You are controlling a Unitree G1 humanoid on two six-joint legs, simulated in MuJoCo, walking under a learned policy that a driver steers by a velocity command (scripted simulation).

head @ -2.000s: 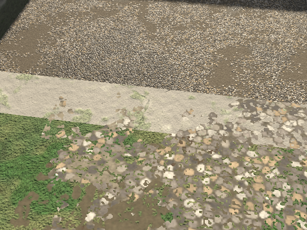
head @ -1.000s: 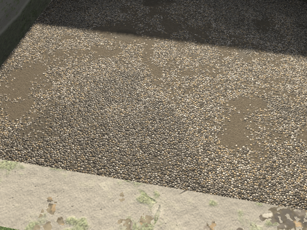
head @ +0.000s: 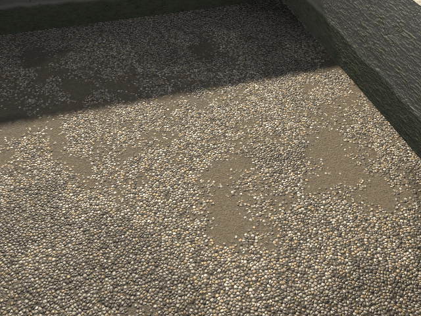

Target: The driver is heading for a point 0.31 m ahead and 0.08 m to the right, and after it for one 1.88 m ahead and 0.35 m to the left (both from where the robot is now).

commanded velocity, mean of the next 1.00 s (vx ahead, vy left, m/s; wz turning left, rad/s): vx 0.50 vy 0.00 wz -0.33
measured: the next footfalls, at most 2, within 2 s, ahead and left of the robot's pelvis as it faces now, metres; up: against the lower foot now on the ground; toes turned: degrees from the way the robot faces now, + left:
right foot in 0.18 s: +0.09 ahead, -0.14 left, +0.00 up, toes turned -6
left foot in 0.50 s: +0.11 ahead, +0.03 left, +0.00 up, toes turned -17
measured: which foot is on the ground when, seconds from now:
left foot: down 0.00-0.18, up 0.20-0.48, down 0.50-0.88, up 0.90-1.00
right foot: up 0.00-0.16, down 0.18-0.50, up 0.52-0.84, down 0.86-1.00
